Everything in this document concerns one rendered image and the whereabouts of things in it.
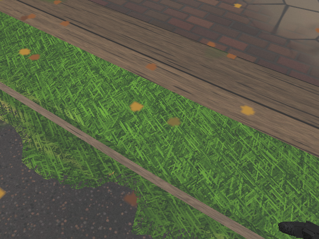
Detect robot right hand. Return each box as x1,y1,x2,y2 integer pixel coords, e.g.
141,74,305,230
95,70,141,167
278,221,319,239

